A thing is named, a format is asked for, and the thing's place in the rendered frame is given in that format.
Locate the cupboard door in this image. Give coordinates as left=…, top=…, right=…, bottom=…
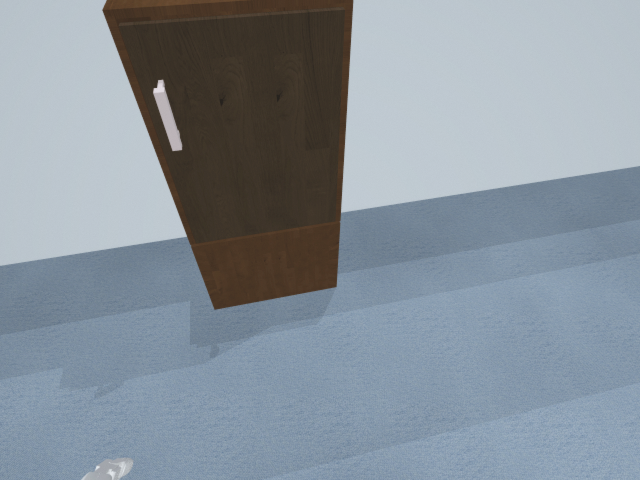
left=119, top=7, right=345, bottom=243

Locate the handle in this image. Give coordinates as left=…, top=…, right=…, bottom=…
left=153, top=80, right=182, bottom=151

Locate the left robot hand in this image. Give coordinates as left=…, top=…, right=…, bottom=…
left=81, top=458, right=134, bottom=480

